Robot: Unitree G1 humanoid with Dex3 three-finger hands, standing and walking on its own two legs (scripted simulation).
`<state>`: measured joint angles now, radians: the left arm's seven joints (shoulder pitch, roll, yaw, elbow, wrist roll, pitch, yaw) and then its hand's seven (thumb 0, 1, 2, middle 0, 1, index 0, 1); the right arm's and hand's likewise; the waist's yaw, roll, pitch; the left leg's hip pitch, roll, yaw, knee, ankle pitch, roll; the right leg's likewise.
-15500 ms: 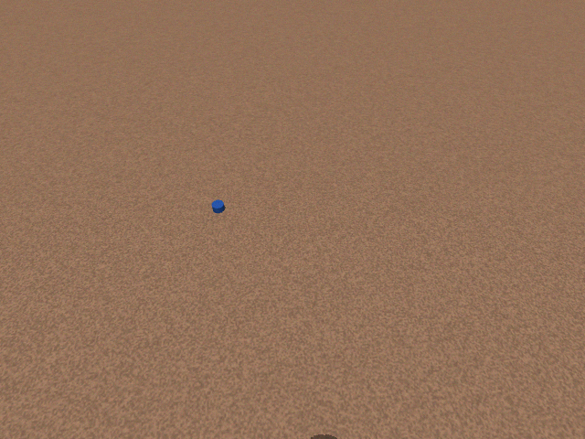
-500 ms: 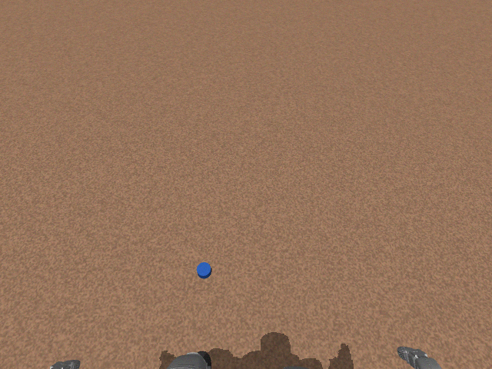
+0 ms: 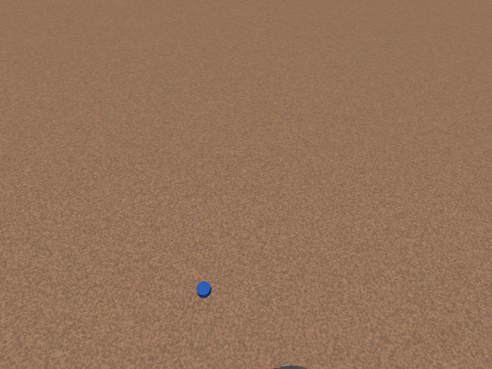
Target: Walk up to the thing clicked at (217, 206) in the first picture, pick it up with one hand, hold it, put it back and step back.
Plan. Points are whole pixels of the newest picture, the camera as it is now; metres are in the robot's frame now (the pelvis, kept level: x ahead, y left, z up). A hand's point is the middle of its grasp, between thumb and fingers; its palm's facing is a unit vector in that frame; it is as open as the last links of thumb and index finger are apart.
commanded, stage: walk up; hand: left
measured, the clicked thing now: (203, 289) +0.54 +0.15 -0.75
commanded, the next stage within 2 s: none
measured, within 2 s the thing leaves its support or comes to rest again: neither
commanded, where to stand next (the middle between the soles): +0.12 +0.01 m, yaw -4 degrees
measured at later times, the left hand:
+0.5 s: hand out of the picture +0.10 +0.30 -0.16, palm faces -0.02 -0.91 -0.42, open 7.3 cm
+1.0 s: hand out of the picture +0.05 +0.30 -0.17, palm faces -0.06 -0.92 -0.38, open 7.3 cm
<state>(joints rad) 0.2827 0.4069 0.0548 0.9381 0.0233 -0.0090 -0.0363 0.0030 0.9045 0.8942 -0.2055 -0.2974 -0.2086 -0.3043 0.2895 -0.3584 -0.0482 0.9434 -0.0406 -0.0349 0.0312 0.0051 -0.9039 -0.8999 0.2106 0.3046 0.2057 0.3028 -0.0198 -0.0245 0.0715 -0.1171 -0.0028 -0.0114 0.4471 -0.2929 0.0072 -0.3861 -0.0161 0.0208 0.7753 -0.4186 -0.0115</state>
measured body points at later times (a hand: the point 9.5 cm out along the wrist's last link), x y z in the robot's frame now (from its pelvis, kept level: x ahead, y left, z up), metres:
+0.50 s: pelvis -0.02 +0.02 -0.02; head +0.03 +0.02 +0.42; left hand +0.10 +0.34 -0.14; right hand +0.05 -0.30 -0.14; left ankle +0.00 +0.15 -0.74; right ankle +0.04 -0.12 -0.70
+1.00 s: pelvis +0.01 +0.03 -0.02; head +0.04 +0.03 +0.43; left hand +0.06 +0.35 -0.14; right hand +0.09 -0.30 -0.13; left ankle +0.11 +0.14 -0.74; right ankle -0.04 -0.10 -0.73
